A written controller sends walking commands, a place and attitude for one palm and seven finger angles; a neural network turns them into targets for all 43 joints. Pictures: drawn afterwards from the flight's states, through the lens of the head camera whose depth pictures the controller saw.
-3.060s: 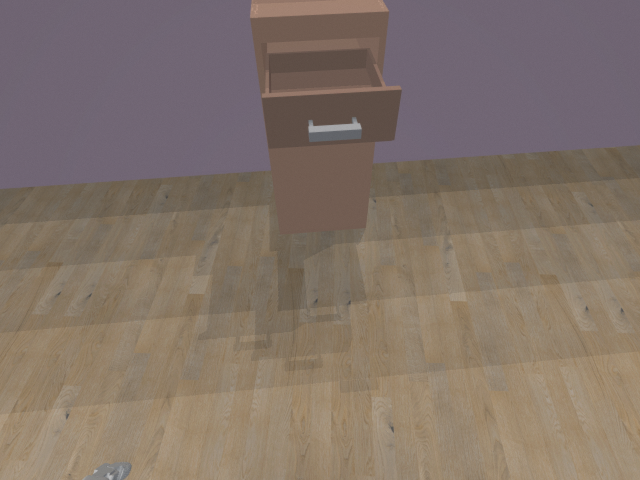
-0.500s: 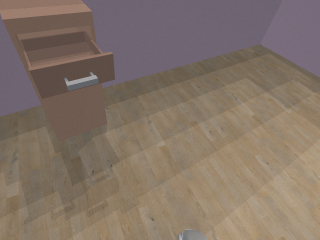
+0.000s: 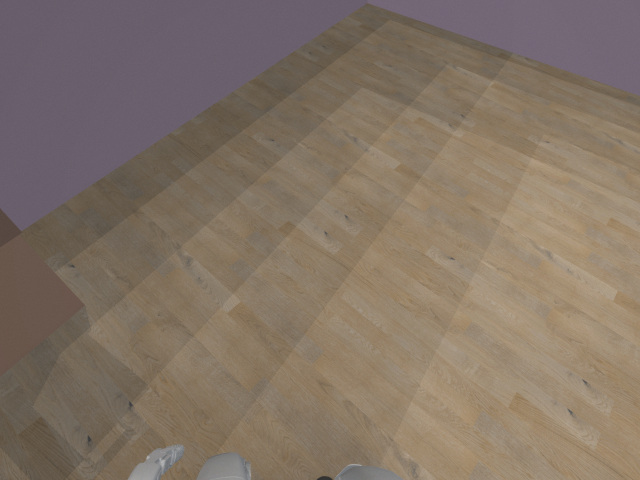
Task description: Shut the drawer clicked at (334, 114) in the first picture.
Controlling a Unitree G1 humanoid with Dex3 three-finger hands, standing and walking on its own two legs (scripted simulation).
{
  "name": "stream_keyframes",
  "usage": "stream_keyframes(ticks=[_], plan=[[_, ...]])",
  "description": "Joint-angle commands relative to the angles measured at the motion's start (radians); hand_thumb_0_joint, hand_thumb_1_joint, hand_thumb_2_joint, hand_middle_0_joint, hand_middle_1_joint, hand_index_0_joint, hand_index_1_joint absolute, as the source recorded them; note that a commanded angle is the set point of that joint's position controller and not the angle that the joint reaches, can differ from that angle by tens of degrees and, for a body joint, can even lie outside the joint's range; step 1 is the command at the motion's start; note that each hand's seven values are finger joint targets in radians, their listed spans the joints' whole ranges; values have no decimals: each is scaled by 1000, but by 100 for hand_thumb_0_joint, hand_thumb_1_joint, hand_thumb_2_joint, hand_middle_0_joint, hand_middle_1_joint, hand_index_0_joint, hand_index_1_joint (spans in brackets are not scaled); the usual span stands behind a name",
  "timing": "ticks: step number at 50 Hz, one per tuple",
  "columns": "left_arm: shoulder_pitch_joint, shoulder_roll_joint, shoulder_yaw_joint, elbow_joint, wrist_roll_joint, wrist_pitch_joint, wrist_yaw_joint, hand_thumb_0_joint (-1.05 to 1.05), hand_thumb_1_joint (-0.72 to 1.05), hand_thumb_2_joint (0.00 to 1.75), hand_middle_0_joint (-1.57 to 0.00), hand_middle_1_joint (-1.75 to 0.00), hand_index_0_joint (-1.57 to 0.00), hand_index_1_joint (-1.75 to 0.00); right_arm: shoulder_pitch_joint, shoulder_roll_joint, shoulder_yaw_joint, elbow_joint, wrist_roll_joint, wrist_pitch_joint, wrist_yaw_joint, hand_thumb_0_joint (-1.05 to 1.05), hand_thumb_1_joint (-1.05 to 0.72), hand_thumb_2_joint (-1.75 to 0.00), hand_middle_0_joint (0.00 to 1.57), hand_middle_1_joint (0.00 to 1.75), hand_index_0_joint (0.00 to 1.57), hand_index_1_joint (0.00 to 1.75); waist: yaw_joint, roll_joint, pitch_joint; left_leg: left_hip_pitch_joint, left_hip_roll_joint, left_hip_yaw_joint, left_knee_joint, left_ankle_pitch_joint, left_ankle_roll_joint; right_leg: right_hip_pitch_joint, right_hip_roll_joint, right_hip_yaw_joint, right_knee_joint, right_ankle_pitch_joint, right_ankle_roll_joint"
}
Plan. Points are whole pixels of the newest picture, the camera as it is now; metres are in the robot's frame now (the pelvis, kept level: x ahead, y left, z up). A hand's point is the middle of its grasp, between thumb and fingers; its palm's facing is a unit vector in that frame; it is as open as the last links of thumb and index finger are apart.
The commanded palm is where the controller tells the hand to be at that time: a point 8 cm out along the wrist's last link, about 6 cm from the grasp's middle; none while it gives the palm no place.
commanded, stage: walk to a spot facing it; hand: left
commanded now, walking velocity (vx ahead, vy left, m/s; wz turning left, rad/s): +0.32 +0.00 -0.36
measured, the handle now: out of the picture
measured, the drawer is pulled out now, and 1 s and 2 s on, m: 0.30 0.30 0.30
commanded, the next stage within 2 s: turn to face it in 0.64 s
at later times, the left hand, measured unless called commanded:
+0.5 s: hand (131, 433) +0.21 +0.26 -0.16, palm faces -0.15 -0.97 -0.17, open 7.4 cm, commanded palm none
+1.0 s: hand (260, 295) +0.42 +0.09 -0.13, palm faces -0.46 -0.86 -0.22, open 7.3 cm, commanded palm none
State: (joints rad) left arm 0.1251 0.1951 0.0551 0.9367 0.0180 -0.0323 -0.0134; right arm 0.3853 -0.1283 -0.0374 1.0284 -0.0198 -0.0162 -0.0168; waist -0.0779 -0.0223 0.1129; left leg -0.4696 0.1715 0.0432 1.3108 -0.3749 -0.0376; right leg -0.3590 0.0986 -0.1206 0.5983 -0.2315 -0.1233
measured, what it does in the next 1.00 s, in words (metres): walks ahead, turning right: left foot, then right foot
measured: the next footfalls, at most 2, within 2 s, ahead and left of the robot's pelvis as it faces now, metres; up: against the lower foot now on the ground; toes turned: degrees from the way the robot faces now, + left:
left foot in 0.32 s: +0.24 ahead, +0.16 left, +0.00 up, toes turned -4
right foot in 0.78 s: +0.22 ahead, -0.10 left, +0.00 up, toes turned -34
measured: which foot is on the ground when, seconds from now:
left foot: up 0.00-0.30, down 0.32-0.78, up 0.80-1.00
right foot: down 0.00-0.32, up 0.34-0.76, down 0.78-1.00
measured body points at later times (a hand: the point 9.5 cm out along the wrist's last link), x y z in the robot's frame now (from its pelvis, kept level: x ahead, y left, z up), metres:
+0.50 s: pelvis +0.16 +0.07 +0.02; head +0.19 +0.09 +0.47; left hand +0.22 +0.32 -0.14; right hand +0.24 -0.18 -0.10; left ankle +0.20 +0.16 -0.72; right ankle +0.10 -0.05 -0.62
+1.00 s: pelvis +0.21 +0.00 +0.01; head +0.22 -0.02 +0.46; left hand +0.44 +0.14 -0.11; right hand +0.08 -0.19 -0.15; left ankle +0.24 +0.14 -0.67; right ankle +0.19 -0.08 -0.72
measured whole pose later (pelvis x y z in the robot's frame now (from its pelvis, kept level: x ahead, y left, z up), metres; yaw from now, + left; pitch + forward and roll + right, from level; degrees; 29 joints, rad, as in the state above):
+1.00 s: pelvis +0.21 +0.00 +0.01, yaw -24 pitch -1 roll +0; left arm 0.07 0.16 0.03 0.93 0.03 0.00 0.02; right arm 0.33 -0.18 -0.04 1.05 -0.01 0.05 -0.02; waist -0.09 0.04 0.06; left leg -0.41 0.10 0.06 1.00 -0.45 -0.06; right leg -0.26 -0.02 -0.18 0.55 -0.27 -0.06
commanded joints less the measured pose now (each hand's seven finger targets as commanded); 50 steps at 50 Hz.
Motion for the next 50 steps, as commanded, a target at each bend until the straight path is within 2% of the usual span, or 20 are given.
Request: stream_keyframes(ticks=[1,6,11,14,15,16,17,19,22,29,34,37,38,39,40,41,42,44,45,50], plan=[[94,143,42,-28,5,-27,17,0,90,90,-20,-30,-20,-30,51,-89,-26,-77,-12,-8,4,0,-90,-90,20,30,20,30,34,-8,-110,-41,12,-3,-135,101,-22,-14,-285,312,-366,62,-86],[178,140,48,-14,5,-34,11,0,90,90,-20,-30,-20,-30,-147,-107,-31,-157,-14,-22,18,0,-90,-90,20,30,20,30,90,-86,-92,-120,-21,-9,-351,138,-31,99,-271,358,-345,79,-90],[224,173,55,-23,4,-22,11,0,90,90,-20,-30,-20,-30,-286,-118,-26,-216,-2,-40,19,0,-90,-90,20,30,20,30,134,-107,-106,10,-108,20,-597,76,-23,175,-279,422,-269,257,-77],[184,177,59,-36,-3,-10,14,0,90,90,-20,-30,-20,-30,-188,-154,-33,-190,0,-50,2,0,-90,-90,20,30,20,30,68,-80,-143,292,-125,31,-852,164,-12,103,-221,390,-113,295,-12],[192,135,54,-41,-11,-9,13,0,90,90,-20,-30,-20,-30,-87,-224,-44,-161,-8,-58,-10,0,-90,-90,20,30,20,30,26,26,-206,537,1,-88,-925,238,26,-49,-144,337,77,214,37],[224,82,42,-53,-19,-10,1,0,90,90,-20,-30,-20,-30,15,-334,-65,-143,-17,-56,-11,0,-90,-90,20,30,20,30,1,309,-281,704,324,-387,-958,427,147,-268,-31,163,393,-323,104],[232,124,44,-52,-4,-7,5,0,90,90,-20,-30,-20,-30,-3,-318,-52,-166,-5,-37,-6,0,-90,-90,20,30,20,30,9,239,-251,591,381,-378,-971,387,199,-271,-95,160,551,-399,114],[167,115,55,-45,5,7,-5,0,90,90,-20,-30,-20,-30,-92,-240,-30,-178,-8,-45,-13,0,-90,-90,20,30,20,30,40,156,-99,397,302,-258,-1018,423,185,-306,-147,151,679,-274,140],[219,78,51,-20,4,41,-16,0,90,90,-20,-30,-20,-30,-154,-187,-16,-169,-2,-50,-20,0,-90,-90,20,30,20,30,99,175,-112,350,197,2,-986,687,130,-239,-174,115,668,-145,170],[102,31,45,-62,9,76,-20,0,90,90,-20,-30,-20,-30,-95,-194,-47,-135,-4,-32,-17,0,-90,-90,20,30,20,30,69,191,-96,362,188,154,-968,672,136,-203,-187,38,406,-75,187],[12,37,38,-100,10,66,-22,0,90,90,-20,-30,-20,-30,-82,-237,-68,-123,-12,-13,-9,0,-90,-90,20,30,20,30,44,248,-99,390,208,193,-895,631,127,-107,-152,-7,174,-101,162],[91,81,42,-86,16,45,-14,0,90,90,-20,-30,-20,-30,-72,-249,-71,-122,-7,-4,-3,0,-90,-90,20,30,20,30,98,161,-154,332,189,223,-669,640,66,134,-110,-32,-59,24,127],[188,153,54,-54,22,27,-1,0,90,90,-20,-30,-20,-30,-50,-212,-60,-125,3,-3,5,0,-90,-90,20,30,20,30,142,7,-238,155,133,245,-469,467,18,383,-225,104,-127,275,85],[277,265,74,-23,15,14,15,0,90,90,-20,-30,-20,-30,-67,-124,-31,-156,10,1,5,0,-90,-90,20,30,20,30,169,-257,-309,-101,-29,214,-201,-231,-35,526,-516,440,-144,751,-37],[285,262,65,-11,-7,18,27,0,90,90,-20,-30,-20,-30,-94,-151,-28,-154,17,18,-14,0,-90,-90,20,30,20,30,171,-179,-344,-55,-30,26,-143,-293,-17,429,-535,384,-163,804,-101],[209,241,57,-22,-1,18,33,0,90,90,-20,-30,-20,-30,-88,-134,-24,-136,16,24,-17,0,-90,-90,20,30,20,30,138,-207,-320,-59,-42,-16,-89,-260,-10,364,-505,389,-199,622,-103],[130,188,42,-32,0,21,42,0,90,90,-20,-30,-20,-30,-81,-146,-25,-105,9,31,-16,0,-90,-90,20,30,20,30,111,-144,-254,-36,-33,-44,-92,-180,-6,278,-469,325,-225,489,-80],[10,134,12,-47,3,14,45,0,90,90,-20,-30,-20,-30,-6,-126,-18,-43,3,40,-12,0,-90,-90,20,30,20,30,42,-96,-159,32,-35,-34,-179,-70,-13,140,-403,166,-254,403,-33],[-4,120,7,-46,3,11,43,0,90,90,-20,-30,-20,-30,12,-114,-14,-25,4,44,-11,0,-90,-90,20,30,20,30,37,-97,-138,61,-43,-23,-229,-55,-15,115,-392,124,-263,407,-24],[38,137,22,-25,3,26,50,0,90,90,-20,-30,-20,-30,-34,-95,-19,-28,8,51,0,0,-90,-90,20,30,20,30,80,-100,-104,45,-68,37,-350,-80,-25,170,-438,85,-274,363,-46]])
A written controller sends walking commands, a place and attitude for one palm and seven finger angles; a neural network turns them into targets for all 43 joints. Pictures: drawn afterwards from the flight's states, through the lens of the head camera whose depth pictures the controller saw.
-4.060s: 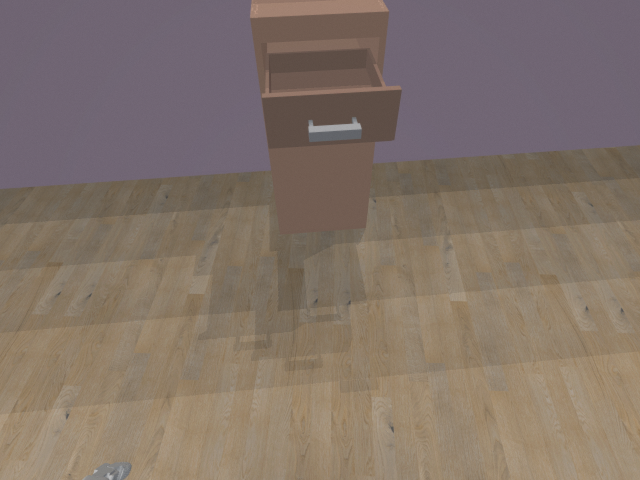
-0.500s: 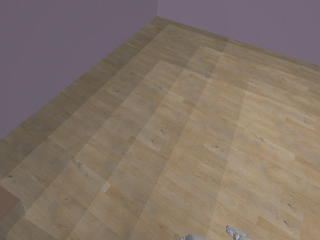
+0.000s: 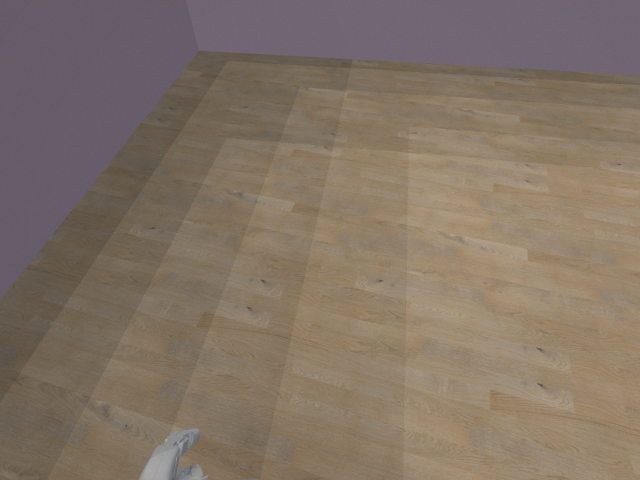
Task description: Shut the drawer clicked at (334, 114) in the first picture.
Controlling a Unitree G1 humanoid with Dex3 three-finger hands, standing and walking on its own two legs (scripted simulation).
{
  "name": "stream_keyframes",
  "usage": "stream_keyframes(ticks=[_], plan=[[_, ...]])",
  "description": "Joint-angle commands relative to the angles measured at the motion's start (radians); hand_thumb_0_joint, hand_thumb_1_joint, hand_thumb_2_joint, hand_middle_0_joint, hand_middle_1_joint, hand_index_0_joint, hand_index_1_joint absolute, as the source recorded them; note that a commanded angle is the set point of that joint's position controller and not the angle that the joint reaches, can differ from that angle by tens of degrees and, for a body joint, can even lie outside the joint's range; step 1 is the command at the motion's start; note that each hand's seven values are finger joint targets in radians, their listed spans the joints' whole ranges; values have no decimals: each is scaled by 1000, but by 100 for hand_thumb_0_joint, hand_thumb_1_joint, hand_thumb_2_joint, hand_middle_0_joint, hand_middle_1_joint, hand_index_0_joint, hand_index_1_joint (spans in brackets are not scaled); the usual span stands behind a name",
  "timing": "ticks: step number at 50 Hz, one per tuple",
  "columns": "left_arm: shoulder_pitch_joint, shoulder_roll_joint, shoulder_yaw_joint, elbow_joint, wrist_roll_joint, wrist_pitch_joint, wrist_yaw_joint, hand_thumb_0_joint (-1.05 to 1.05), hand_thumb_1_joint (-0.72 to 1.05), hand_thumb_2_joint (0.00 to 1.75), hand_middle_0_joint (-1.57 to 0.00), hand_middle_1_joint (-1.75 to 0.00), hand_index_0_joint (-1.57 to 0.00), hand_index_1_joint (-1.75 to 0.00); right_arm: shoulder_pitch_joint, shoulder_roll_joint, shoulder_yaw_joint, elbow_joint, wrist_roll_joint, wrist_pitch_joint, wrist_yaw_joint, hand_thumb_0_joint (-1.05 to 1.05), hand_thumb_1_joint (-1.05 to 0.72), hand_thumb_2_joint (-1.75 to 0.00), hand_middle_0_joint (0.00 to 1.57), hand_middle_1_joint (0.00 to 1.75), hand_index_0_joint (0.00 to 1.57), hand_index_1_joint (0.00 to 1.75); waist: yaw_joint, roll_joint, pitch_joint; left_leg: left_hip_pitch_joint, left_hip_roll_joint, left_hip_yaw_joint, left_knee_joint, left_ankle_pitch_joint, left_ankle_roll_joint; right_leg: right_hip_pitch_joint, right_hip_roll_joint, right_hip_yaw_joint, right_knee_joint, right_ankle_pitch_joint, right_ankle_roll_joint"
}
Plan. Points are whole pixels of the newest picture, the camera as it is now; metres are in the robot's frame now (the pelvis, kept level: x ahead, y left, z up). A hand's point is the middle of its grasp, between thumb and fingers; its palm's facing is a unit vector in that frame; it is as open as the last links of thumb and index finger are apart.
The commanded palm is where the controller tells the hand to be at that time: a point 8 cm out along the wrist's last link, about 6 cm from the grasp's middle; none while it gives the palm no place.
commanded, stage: turn to face it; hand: left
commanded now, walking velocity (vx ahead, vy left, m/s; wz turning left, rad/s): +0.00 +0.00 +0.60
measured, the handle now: out of the picture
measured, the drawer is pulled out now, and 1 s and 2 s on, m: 0.30 0.30 0.30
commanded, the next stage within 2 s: none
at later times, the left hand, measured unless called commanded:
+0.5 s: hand out of the picture -0.02 +0.26 -0.16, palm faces +0.32 -0.91 -0.27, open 7.3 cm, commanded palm none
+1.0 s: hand out of the picture -0.09 +0.16 -0.15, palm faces +0.59 -0.77 -0.24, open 7.4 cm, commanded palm none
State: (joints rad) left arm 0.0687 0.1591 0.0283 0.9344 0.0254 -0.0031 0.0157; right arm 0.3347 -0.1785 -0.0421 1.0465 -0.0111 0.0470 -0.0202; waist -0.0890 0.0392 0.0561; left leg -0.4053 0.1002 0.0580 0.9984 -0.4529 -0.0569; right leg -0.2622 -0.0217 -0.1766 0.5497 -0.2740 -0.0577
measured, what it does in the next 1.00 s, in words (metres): steps on the spot, turning left: left foot, then right foot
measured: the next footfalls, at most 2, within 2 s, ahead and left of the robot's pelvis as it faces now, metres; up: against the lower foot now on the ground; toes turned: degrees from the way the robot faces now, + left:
left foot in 0.20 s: +0.03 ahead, +0.12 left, +0.00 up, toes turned +17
right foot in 0.70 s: +0.07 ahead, -0.12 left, +0.00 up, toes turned +24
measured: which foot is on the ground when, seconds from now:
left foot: up 0.00-0.18, down 0.20-0.70, up 0.72-1.00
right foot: down 0.00-0.20, up 0.22-0.68, down 0.70-1.00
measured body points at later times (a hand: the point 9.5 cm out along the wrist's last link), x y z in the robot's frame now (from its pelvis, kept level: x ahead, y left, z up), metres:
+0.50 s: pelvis -0.01 +0.03 +0.01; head +0.02 +0.06 +0.46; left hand -0.03 +0.31 -0.14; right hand +0.10 -0.21 -0.12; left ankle +0.00 +0.11 -0.73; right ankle +0.01 -0.14 -0.66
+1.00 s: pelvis -0.02 -0.03 +0.01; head +0.02 -0.01 +0.45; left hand -0.12 +0.20 -0.13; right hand +0.21 -0.19 -0.14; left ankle -0.11 +0.09 -0.67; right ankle +0.03 -0.14 -0.73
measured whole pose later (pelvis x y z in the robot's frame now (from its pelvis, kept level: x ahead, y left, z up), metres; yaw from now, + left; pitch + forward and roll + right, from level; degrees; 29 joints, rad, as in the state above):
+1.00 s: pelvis -0.02 -0.03 +0.01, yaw +37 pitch +0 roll +1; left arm 0.25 0.18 0.03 0.88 0.03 0.01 0.01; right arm 0.15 -0.26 -0.09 0.93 -0.02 0.09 0.03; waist 0.00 0.00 0.10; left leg -0.45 0.04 0.03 0.99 -0.42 -0.08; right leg -0.19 -0.13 -0.19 0.52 -0.32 0.02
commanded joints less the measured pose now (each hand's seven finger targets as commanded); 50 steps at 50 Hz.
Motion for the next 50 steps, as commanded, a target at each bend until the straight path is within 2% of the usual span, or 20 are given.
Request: stream_keyframes(ticks=[1,6,8,9,10,11,12,14,17,27,31,33,34,35,36,37,39,40,45,50], plan=[[94,179,53,-22,-3,-1,24,0,90,90,-20,-30,-20,-30,8,-43,-16,-54,-1,-12,6,0,-90,-90,20,30,20,30,94,-169,-50,-24,6,27,-58,-11,-5,84,-332,137,-220,388,-114],[109,184,71,-26,-1,6,27,0,90,90,-20,-30,-20,-30,-10,-21,-26,-85,-2,-19,18,0,-90,-90,20,30,20,30,93,-190,-67,35,-3,71,-250,48,2,85,-350,92,-151,335,-76],[109,166,74,-34,-9,15,24,0,90,90,-20,-30,-20,-30,35,-38,-34,-82,-5,-24,21,0,-90,-90,20,30,20,30,64,-101,-80,169,-5,76,-442,213,16,3,-314,35,-42,200,-9],[118,130,72,-49,-14,25,19,0,90,90,-20,-30,-20,-30,66,-95,-47,-81,-9,-31,20,0,-90,-90,20,30,20,30,49,74,-83,216,98,-103,-557,352,71,-97,-227,-17,98,12,54],[101,74,66,-87,-19,29,15,0,90,90,-20,-30,-20,-30,100,-185,-67,-95,-19,-36,14,0,-90,-90,20,30,20,30,28,290,-61,242,308,-396,-675,578,195,-263,-100,-39,306,-307,124],[30,82,62,-105,-5,35,18,0,90,90,-20,-30,-20,-30,124,-199,-73,-78,-25,-38,0,0,-90,-90,20,30,20,30,-5,230,-65,225,347,-480,-716,550,269,-305,-68,73,528,-366,116],[12,72,70,-109,-2,33,15,0,90,90,-20,-30,-20,-30,102,-189,-75,-83,-20,-43,-6,0,-90,-90,20,30,20,30,16,177,-71,229,313,-452,-705,505,258,-360,-80,140,618,-293,113],[62,95,79,-73,-2,30,3,0,90,90,-20,-30,-20,-30,-17,-161,-58,-119,-16,-52,-10,0,-90,-90,20,30,20,30,64,100,-77,233,222,-320,-692,487,213,-357,-90,177,659,-139,123],[115,117,81,-41,-6,36,-2,0,90,90,-20,-30,-20,-30,-60,-170,-56,-137,-7,-59,-10,0,-90,-90,20,30,20,30,77,72,-107,263,154,-242,-691,532,197,-310,-79,172,602,-76,142],[79,150,72,-77,-12,40,4,0,90,90,-20,-30,-20,-30,-74,-247,-84,-160,-10,-33,5,0,-90,-90,20,30,20,30,45,115,-101,277,132,-390,-682,413,230,-229,-30,180,334,-156,152],[150,147,67,-82,-20,31,10,0,90,90,-20,-30,-20,-30,-141,-266,-94,-190,-13,-21,12,0,-90,-90,20,30,20,30,76,148,-124,178,96,-435,-640,431,215,-60,9,170,139,-144,132],[229,169,72,-70,-19,21,14,0,90,90,-20,-30,-20,-30,-179,-253,-96,-211,-6,-16,17,0,-90,-90,20,30,20,30,116,110,-129,62,44,-420,-586,355,169,113,9,153,-76,-8,122],[270,219,83,-69,-10,12,19,0,90,90,-20,-30,-20,-30,-184,-208,-93,-226,3,-13,22,0,-90,-90,20,30,20,30,138,-18,-125,-81,-28,-360,-469,198,110,239,-97,244,-244,-22,91],[265,315,99,-89,9,3,26,0,90,90,-20,-30,-20,-30,-173,-130,-79,-253,6,-14,26,0,-90,-90,20,30,20,30,140,-341,-85,-270,-184,-140,-197,-56,14,267,-396,568,-368,-121,-17],[203,323,83,-120,-2,12,23,0,90,90,-20,-30,-20,-30,-188,-175,-86,-262,-13,-13,27,0,-90,-90,20,30,20,30,123,-274,-54,-228,-145,-147,-1,-115,20,76,-478,557,-367,-113,-76],[153,291,90,-136,-4,8,27,0,90,90,-20,-30,-20,-30,-189,-181,-91,-257,-14,1,30,0,-90,-90,20,30,20,30,96,-262,-42,-204,-126,-159,103,-76,25,5,-435,544,-366,-139,-65],[78,221,63,-146,-6,-2,17,0,90,90,-20,-30,-20,-30,-174,-177,-87,-213,-17,7,46,0,-90,-90,20,30,20,30,55,-205,50,-201,-85,-118,216,66,6,-37,-304,324,-308,26,-25],[83,205,56,-146,-6,-8,15,0,90,90,-20,-30,-20,-30,-153,-171,-83,-201,-14,6,50,0,-90,-90,20,30,20,30,52,-208,32,-202,-83,-94,234,100,-6,11,-279,250,-271,143,-23],[212,232,62,-112,-1,-7,18,0,90,90,-20,-30,-20,-30,-246,-148,-66,-219,-7,10,51,0,-90,-90,20,30,20,30,118,-204,-21,-179,-62,-33,103,51,-32,161,-314,172,-207,366,-54],[260,273,76,-88,6,3,15,0,90,90,-20,-30,-20,-30,-311,-126,-46,-237,1,-3,52,0,-90,-90,20,30,20,30,155,-268,-61,-67,-69,32,-162,-2,-15,212,-348,121,-141,516,-62]])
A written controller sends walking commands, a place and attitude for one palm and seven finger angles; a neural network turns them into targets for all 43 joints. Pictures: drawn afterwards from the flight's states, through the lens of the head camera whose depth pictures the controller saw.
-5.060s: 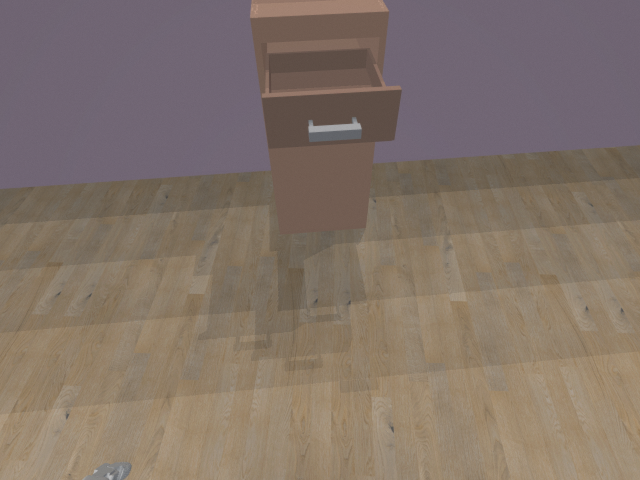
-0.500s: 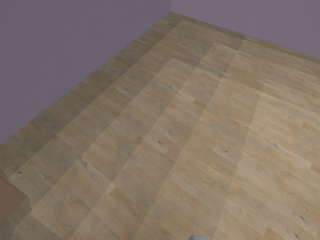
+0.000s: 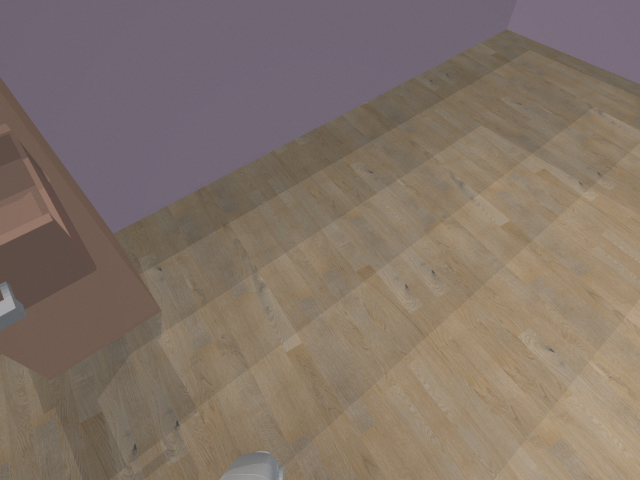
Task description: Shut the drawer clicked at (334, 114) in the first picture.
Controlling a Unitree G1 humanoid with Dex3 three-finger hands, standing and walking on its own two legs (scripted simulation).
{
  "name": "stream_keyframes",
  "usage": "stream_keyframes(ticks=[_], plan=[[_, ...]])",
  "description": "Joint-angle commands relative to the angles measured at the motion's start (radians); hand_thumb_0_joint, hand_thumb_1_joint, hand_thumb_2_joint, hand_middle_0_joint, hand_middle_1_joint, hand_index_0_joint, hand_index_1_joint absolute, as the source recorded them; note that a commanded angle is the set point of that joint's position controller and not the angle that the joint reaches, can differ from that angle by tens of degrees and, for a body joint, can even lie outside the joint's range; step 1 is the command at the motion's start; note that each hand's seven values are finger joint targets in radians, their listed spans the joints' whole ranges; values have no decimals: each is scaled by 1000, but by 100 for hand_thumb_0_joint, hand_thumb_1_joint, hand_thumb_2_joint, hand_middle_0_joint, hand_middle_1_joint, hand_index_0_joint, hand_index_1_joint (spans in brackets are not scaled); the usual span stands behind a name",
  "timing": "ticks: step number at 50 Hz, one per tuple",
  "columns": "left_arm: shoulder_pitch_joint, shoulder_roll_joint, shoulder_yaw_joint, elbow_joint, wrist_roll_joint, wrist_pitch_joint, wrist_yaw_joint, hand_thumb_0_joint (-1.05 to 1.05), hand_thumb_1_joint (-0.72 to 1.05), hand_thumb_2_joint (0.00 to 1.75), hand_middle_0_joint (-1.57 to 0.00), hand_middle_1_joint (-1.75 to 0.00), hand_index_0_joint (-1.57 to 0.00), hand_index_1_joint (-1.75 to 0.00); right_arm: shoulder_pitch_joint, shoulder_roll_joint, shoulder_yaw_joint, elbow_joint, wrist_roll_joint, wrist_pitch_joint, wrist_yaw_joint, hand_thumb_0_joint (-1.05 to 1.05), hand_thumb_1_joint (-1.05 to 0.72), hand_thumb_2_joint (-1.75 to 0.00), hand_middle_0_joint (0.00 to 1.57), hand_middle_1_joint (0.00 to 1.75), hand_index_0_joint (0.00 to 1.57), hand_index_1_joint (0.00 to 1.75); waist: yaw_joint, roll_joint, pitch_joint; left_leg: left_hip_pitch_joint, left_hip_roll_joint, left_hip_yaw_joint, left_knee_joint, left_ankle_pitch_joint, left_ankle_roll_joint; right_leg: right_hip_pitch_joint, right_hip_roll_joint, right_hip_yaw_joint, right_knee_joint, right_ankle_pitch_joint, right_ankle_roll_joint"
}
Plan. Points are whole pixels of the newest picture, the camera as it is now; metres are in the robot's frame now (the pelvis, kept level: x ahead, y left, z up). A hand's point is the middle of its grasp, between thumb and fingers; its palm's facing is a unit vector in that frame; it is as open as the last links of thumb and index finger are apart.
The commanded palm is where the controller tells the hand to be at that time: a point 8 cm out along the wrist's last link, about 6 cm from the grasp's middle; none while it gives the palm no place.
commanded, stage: turn to face it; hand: left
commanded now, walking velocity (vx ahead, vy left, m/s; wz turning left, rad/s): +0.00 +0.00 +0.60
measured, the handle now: out of the picture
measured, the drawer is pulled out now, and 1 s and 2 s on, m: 0.30 0.30 0.30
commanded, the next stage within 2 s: take the last steps up to it in 1.16 s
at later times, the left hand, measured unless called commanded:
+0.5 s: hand out of the picture +0.07 +0.28 -0.15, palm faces +0.30 -0.92 -0.25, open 7.4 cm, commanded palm none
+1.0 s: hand out of the picture -0.09 +0.21 -0.17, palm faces +0.58 -0.77 -0.26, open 7.4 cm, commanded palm none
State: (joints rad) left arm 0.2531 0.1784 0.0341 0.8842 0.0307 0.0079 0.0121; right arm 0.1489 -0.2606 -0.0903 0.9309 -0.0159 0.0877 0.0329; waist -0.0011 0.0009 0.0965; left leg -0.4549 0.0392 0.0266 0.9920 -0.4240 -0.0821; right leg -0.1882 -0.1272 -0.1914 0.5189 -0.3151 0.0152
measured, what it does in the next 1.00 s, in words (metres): steps on the spot, turning left: left foot, then right foot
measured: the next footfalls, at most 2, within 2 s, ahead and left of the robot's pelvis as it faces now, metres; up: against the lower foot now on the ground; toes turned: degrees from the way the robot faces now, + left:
left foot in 0.12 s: +0.03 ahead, +0.14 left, +0.00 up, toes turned +10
right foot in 0.62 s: +0.09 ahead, -0.08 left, +0.00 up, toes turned +21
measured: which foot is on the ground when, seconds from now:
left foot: up 0.00-0.10, down 0.12-0.62, up 0.64-1.00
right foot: down 0.00-0.12, up 0.14-0.60, down 0.62-1.00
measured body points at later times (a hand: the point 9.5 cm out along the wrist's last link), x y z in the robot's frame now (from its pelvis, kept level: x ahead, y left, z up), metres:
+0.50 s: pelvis +0.00 +0.04 +0.00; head +0.04 +0.06 +0.45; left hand +0.05 +0.33 -0.13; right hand +0.14 -0.19 -0.14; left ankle -0.01 +0.13 -0.74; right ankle +0.05 -0.11 -0.69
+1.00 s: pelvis -0.01 +0.02 +0.00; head +0.02 +0.04 +0.44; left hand -0.12 +0.25 -0.15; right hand +0.22 -0.15 -0.14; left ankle -0.08 +0.13 -0.71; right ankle +0.05 -0.09 -0.74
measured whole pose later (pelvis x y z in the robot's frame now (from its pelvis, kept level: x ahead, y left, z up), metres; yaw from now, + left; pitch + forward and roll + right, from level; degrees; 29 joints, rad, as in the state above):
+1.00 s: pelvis -0.01 +0.02 +0.00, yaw +35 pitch -1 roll +1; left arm 0.27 0.22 0.05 0.91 0.03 0.01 0.02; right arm 0.14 -0.26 -0.07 0.95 -0.01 0.07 0.02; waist 0.02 -0.01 0.10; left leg -0.34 0.03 0.04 0.77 -0.44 -0.06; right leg -0.20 -0.15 -0.20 0.56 -0.32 0.03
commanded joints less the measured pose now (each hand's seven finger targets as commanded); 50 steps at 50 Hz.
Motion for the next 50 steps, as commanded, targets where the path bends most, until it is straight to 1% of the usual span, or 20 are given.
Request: stream_keyframes(ticks=[1,4,5,6,7,8,11,13,22,28,29,30,31,32,34,36,40,46,48,50], plan=[[73,259,75,-36,2,-6,19,0,90,90,-20,-30,-20,-30,-117,-41,4,-122,8,-49,-2,0,-90,-90,20,30,20,30,67,-241,-122,13,-16,76,-213,-31,19,154,-244,128,-88,583,-131],[59,261,82,-28,-9,3,14,0,90,90,-20,-30,-20,-30,-28,-68,-2,-103,3,-63,-6,0,-90,-90,20,30,20,30,20,-207,-175,209,-36,110,-512,174,41,114,-212,36,74,565,-50],[60,238,81,-38,-16,5,9,0,90,90,-20,-30,-20,-30,46,-135,-20,-86,-1,-73,-9,0,-90,-90,20,30,20,30,-23,-64,-236,428,46,15,-593,389,80,-38,-185,6,250,432,3],[30,168,67,-89,-22,5,-1,0,90,90,-20,-30,-20,-30,131,-258,-53,-78,-4,-80,-16,0,-90,-90,20,30,20,30,-74,280,-260,609,337,-362,-579,849,225,-371,-36,-13,483,-221,88],[-55,169,52,-112,-10,19,11,0,90,90,-20,-30,-20,-30,208,-279,-54,-42,8,-74,-25,0,-90,-90,20,30,20,30,-103,262,-261,576,391,-375,-570,1007,292,-421,-20,113,604,-357,85],[-89,160,58,-103,-14,21,17,0,90,90,-20,-30,-20,-30,197,-244,-49,-36,7,-78,-40,0,-90,-90,20,30,20,30,-99,251,-247,541,353,-358,-555,1002,300,-440,-19,168,664,-306,82],[-58,166,64,-53,-17,22,5,0,90,90,-20,-30,-20,-30,33,-171,-21,-81,-1,-83,-49,0,-90,-90,20,30,20,30,-18,148,-149,390,221,-228,-590,840,245,-387,-7,188,671,-130,91],[-42,166,63,-42,-17,23,1,0,90,90,-20,-30,-20,-30,19,-163,-18,-87,1,-88,-48,0,-90,-90,20,30,20,30,-8,140,-154,376,191,-215,-607,800,239,-353,8,186,618,-96,95],[-153,158,57,-94,-19,23,10,0,90,90,-20,-30,-20,-30,84,-171,-32,-71,-6,-76,-44,0,-90,-90,20,30,20,30,-37,128,-135,358,173,-384,-624,630,268,-315,67,209,406,-113,93],[-74,153,54,-96,-29,5,19,0,90,90,-20,-30,-20,-30,47,-168,-41,-87,-5,-66,-43,0,-90,-90,20,30,20,30,5,141,-169,225,119,-443,-533,654,233,-45,123,192,72,-10,63],[-34,166,56,-89,-29,-4,22,0,90,90,-20,-30,-20,-30,38,-155,-39,-92,2,-65,-41,0,-90,-90,20,30,20,30,29,112,-182,170,87,-429,-486,576,199,59,103,197,-77,91,60],[-2,221,67,-86,-20,-15,28,0,90,90,-20,-30,-20,-30,61,-103,-33,-96,13,-68,-36,0,-90,-90,20,30,20,30,38,-24,-209,24,22,-363,-371,350,135,225,-38,322,-204,143,28],[5,302,81,-91,-6,-19,32,0,90,90,-20,-30,-20,-30,74,-46,-22,-119,14,-70,-33,0,-90,-90,20,30,20,30,39,-291,-189,-159,-133,-134,-151,-122,44,285,-317,566,-236,291,-90],[1,296,78,-101,-12,-13,33,0,90,90,-20,-30,-20,-30,66,-99,-37,-120,0,-60,-35,0,-90,-90,20,30,20,30,36,-208,-183,-124,-89,-137,41,-185,42,152,-388,548,-225,331,-170],[-84,234,62,-112,-17,-14,28,0,90,90,-20,-30,-20,-30,55,-87,-36,-86,-5,-42,-22,0,-90,-90,20,30,20,30,-5,-164,-90,-119,-46,-121,223,-72,35,27,-259,410,-222,291,-153],[-111,188,47,-116,-15,-20,23,0,90,90,-20,-30,-20,-30,80,-73,-28,-63,-6,-35,-9,0,-90,-90,20,30,20,30,-26,-159,-63,-113,-26,-80,270,30,17,6,-186,264,-197,349,-123],[-44,205,54,-88,-8,-19,26,0,90,90,-20,-30,-20,-30,34,-60,-16,-67,-4,-27,-5,0,-90,-90,20,30,20,30,3,-178,-55,-92,-9,-36,169,24,2,31,-194,204,-198,346,-132],[69,251,66,-28,1,-9,20,0,90,90,-20,-30,-20,-30,-70,-31,13,-84,5,-43,-9,0,-90,-90,20,30,20,30,61,-219,-98,19,-29,45,-150,-39,18,113,-213,160,-121,565,-145],[70,256,73,-12,3,-6,21,0,90,90,-20,-30,-20,-30,-48,-26,17,-79,9,-53,-14,0,-90,-90,20,30,20,30,52,-235,-130,90,-40,66,-282,-25,31,132,-216,148,-70,620,-133],[54,251,73,0,-7,-1,20,0,90,90,-20,-30,-20,-30,13,-44,16,-57,7,-63,-20,0,-90,-90,20,30,20,30,12,-210,-151,247,-45,78,-498,148,45,69,-188,105,15,560,-74]])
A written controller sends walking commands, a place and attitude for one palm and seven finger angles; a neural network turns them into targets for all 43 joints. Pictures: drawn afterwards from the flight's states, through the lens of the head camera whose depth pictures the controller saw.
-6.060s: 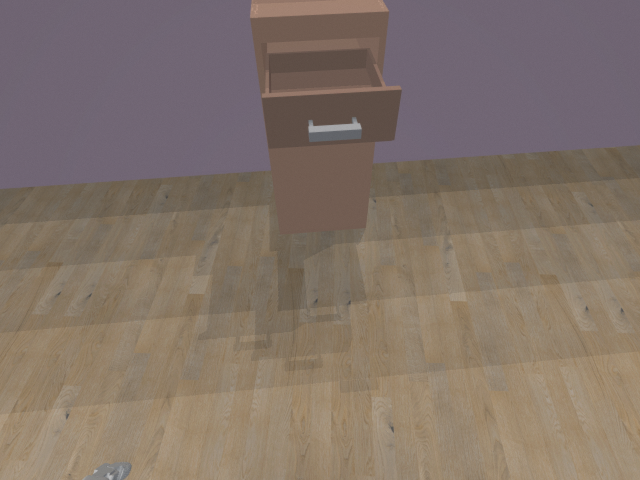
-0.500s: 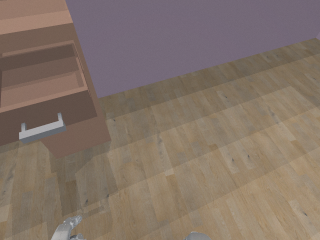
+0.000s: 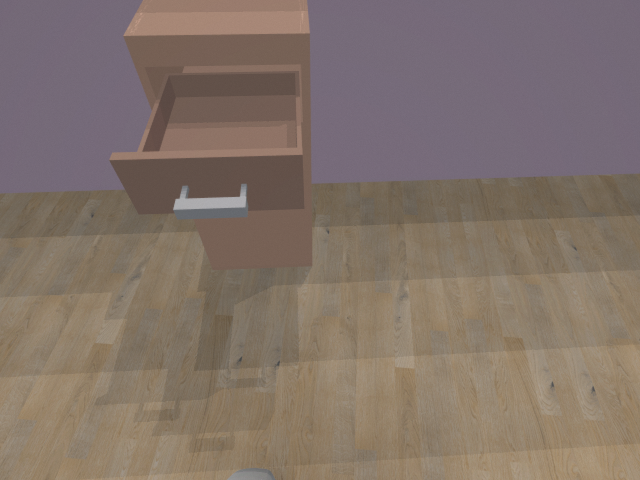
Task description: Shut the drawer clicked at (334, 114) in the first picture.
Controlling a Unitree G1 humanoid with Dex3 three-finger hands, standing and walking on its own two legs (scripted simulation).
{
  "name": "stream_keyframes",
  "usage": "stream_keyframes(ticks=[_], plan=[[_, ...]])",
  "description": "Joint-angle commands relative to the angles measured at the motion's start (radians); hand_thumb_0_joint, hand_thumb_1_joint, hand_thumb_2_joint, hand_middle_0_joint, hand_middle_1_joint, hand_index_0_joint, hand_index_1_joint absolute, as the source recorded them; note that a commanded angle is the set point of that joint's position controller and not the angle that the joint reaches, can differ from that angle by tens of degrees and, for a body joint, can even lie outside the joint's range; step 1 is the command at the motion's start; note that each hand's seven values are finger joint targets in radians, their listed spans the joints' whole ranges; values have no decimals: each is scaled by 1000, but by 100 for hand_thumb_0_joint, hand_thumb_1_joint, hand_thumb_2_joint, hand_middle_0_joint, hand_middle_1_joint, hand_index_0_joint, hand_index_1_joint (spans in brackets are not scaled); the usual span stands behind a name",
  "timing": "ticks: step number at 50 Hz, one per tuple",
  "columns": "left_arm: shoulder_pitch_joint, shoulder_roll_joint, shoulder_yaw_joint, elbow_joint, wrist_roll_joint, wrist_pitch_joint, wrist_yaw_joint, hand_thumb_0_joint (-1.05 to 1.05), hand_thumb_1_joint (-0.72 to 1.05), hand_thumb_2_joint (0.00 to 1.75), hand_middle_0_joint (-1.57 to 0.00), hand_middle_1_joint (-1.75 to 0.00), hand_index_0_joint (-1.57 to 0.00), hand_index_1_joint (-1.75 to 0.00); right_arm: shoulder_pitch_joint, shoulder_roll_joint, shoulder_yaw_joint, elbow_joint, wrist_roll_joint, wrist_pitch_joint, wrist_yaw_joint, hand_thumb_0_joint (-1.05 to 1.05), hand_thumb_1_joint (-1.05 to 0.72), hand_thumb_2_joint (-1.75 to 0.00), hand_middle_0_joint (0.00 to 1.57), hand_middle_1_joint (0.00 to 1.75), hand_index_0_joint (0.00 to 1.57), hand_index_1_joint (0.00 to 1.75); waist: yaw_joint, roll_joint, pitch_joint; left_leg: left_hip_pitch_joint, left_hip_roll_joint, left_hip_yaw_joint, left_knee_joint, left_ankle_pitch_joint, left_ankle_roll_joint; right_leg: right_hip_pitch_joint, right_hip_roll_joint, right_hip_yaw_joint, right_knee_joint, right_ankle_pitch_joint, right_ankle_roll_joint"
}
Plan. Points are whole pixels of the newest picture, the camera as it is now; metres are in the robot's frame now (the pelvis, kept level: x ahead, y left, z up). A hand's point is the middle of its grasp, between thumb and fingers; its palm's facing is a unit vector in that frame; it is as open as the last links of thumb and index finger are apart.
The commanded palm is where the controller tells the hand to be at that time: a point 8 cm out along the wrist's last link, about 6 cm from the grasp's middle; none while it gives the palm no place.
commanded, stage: turn to face it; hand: left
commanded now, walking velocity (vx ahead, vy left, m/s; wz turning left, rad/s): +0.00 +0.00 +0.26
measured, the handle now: (213, 198) +0.56 +0.24 -0.04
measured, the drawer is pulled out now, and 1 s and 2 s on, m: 0.30 0.30 0.30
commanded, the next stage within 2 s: take the last steps up to it in 0.16 s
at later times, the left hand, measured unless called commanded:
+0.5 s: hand out of the picture +0.01 +0.22 -0.16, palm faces +0.12 -0.97 -0.21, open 7.4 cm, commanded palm none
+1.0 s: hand out of the picture -0.06 +0.13 -0.15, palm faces +0.29 -0.95 -0.12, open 7.3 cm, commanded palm none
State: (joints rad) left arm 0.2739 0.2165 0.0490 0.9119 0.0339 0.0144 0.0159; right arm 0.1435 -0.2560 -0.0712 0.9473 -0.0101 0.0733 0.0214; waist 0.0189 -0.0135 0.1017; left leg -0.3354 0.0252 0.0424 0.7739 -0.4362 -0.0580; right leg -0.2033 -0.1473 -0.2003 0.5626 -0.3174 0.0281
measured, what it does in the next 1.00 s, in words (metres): steps on the spot: left foot, then right foot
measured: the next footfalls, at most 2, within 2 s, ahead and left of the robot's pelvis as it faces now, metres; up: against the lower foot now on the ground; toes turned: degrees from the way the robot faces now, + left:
left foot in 0.04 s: +0.04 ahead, +0.12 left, +0.00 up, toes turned +5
right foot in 0.56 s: +0.03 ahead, -0.08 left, +0.00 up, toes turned +3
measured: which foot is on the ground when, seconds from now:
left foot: up 0.00-0.02, down 0.04-0.58, up 0.60-1.00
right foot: down 0.00-0.04, up 0.06-0.54, down 0.56-1.00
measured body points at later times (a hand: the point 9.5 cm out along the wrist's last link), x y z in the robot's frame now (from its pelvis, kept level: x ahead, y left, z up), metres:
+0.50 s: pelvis -0.02 +0.03 +0.01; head -0.03 +0.02 +0.46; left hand +0.01 +0.27 -0.14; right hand +0.04 -0.21 -0.14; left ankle +0.00 +0.12 -0.73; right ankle -0.01 -0.10 -0.71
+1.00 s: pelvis +0.08 +0.03 +0.01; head +0.11 +0.03 +0.45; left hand -0.07 +0.18 -0.14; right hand +0.17 -0.19 -0.15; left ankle +0.14 +0.17 -0.70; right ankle -0.01 -0.08 -0.73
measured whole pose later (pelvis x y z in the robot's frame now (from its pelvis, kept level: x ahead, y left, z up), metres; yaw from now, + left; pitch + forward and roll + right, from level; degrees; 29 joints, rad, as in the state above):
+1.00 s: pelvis +0.08 +0.03 +0.01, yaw +9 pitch +0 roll +0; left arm 0.52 0.05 0.02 1.17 0.03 -0.07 0.02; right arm 0.20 -0.17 -0.07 1.09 -0.02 0.01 0.01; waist 0.04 0.02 0.05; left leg -0.51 0.09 0.07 0.79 -0.24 0.00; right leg 0.04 0.00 -0.11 0.30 -0.34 -0.02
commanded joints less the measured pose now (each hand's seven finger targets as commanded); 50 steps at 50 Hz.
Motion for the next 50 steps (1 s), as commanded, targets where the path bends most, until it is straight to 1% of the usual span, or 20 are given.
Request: stream_keyframes(ticks=[1,2,3,4,5,7,9,13,20,23,26,27,28,29,30,33,35,44,47,50], plan=[[30,192,53,-31,-19,-3,12,0,90,90,-20,-30,-20,-30,68,-97,-13,-61,-3,-58,-9,0,-90,-90,20,30,20,30,-41,-78,-195,284,29,15,-392,326,44,-8,-139,70,96,451,-37],[40,127,41,-59,-23,3,6,0,90,90,-20,-30,-20,-30,112,-205,-37,-61,-10,-65,-12,0,-90,-90,20,30,20,30,-63,227,-225,453,287,-290,-406,663,144,-268,-11,22,301,-49,37],[2,103,22,-83,-16,9,11,0,90,90,-20,-30,-20,-30,156,-253,-41,-51,-4,-55,-16,0,-90,-90,20,30,20,30,-82,282,-215,392,410,-358,-394,926,258,-322,20,93,433,-362,47],[-49,114,23,-62,-16,24,24,0,90,90,-20,-30,-20,-30,158,-220,-34,-34,-8,-61,-32,0,-90,-90,20,30,20,30,-93,287,-197,298,366,-335,-409,878,263,-292,26,175,504,-333,44],[-63,117,30,-46,-18,26,19,0,90,90,-20,-30,-20,-30,98,-193,-26,-43,-11,-58,-42,0,-90,-90,20,30,20,30,-69,259,-126,237,319,-306,-418,789,259,-315,26,191,552,-268,41],[-8,118,33,2,-17,24,4,0,90,90,-20,-30,-20,-30,8,-143,-6,-64,-6,-64,-44,0,-90,-90,20,30,20,30,-17,169,-99,198,244,-219,-442,695,221,-300,30,186,586,-129,43],[28,114,31,28,-16,26,3,0,90,90,-20,-30,-20,-30,7,-125,-1,-64,-1,-70,-43,0,-90,-90,20,30,20,30,-9,164,-110,197,203,-175,-466,653,201,-279,40,180,577,-67,52],[12,100,24,29,-16,27,7,0,90,90,-20,-30,-20,-30,51,-110,-2,-47,-1,-71,-46,0,-90,-90,20,30,20,30,-21,120,-111,234,214,-219,-485,601,228,-277,53,179,478,-75,60],[-43,47,4,27,-5,5,-10,0,90,90,-20,-30,-20,-30,150,-82,-12,9,-17,-85,-46,0,-90,-90,20,30,20,30,-57,137,-38,136,222,-367,-613,-80,247,-224,74,166,253,-119,21],[-15,27,0,44,-5,-7,-16,0,90,90,-20,-30,-20,-30,162,-86,-12,32,-19,-89,-45,0,-90,-90,20,30,20,30,-46,136,-31,71,213,-391,-619,-168,242,-122,100,148,134,-129,0],[129,13,3,106,-6,-16,-16,0,90,90,-20,-30,-20,-30,139,-74,-10,46,-15,-84,-46,0,-90,-90,20,30,20,30,19,104,-16,-95,148,-319,-553,-234,194,136,135,108,-93,-37,-13],[182,43,12,126,-2,-25,-11,0,90,90,-20,-30,-20,-30,139,-41,-6,52,-9,-87,-43,0,-90,-90,20,30,20,30,43,10,-16,-183,86,-270,-432,-209,159,257,98,167,-207,-63,-27],[236,96,26,136,8,-34,0,0,90,90,-20,-30,-20,-30,134,26,8,39,0,-92,-42,0,-90,-90,20,30,20,30,66,-185,14,-350,-26,-122,-164,-170,103,305,-103,442,-363,-333,-95],[264,146,32,129,-3,-28,6,0,90,90,-20,-30,-20,-30,68,29,11,-4,-9,-92,-34,0,-90,-90,20,30,20,30,91,-261,73,-418,-59,-30,51,-134,82,198,-272,669,-512,-514,-183],[244,132,33,130,-16,-46,11,0,90,90,-20,-30,-20,-30,54,-20,-3,5,-21,-85,-26,0,-90,-90,20,30,20,30,68,-224,94,-398,-3,-78,165,-47,88,79,-273,716,-559,-582,-193],[120,42,8,117,-18,-66,10,0,90,90,-20,-30,-20,-30,155,11,-14,76,-23,-74,-9,0,-90,-90,20,30,20,30,-27,-69,107,-327,42,-49,295,159,61,12,-148,423,-502,-259,-144],[155,15,-1,136,-22,-81,8,0,90,90,-20,-30,-20,-30,188,38,-12,95,-22,-75,-8,0,-90,-90,20,30,20,30,-29,-60,56,-308,49,-31,323,239,45,58,-96,305,-468,-41,-130],[310,-6,-6,229,-10,-101,15,0,90,90,-20,-30,-20,-30,8,65,-1,52,-15,-92,-4,0,-90,-90,20,30,20,30,20,-95,58,-372,79,18,151,223,46,196,-113,281,-396,315,-193],[336,-1,-4,251,-7,-94,18,0,90,90,-20,-30,-20,-30,-63,89,9,34,-11,-105,0,0,-90,-90,20,30,20,30,41,-130,54,-292,59,58,14,191,60,201,-115,255,-352,443,-188],[314,9,3,257,-6,-87,21,0,90,90,-20,-30,-20,-30,-48,90,15,34,-9,-121,-4,0,-90,-90,20,30,20,30,21,-141,28,-131,19,86,-128,169,88,191,-106,228,-265,544,-170]])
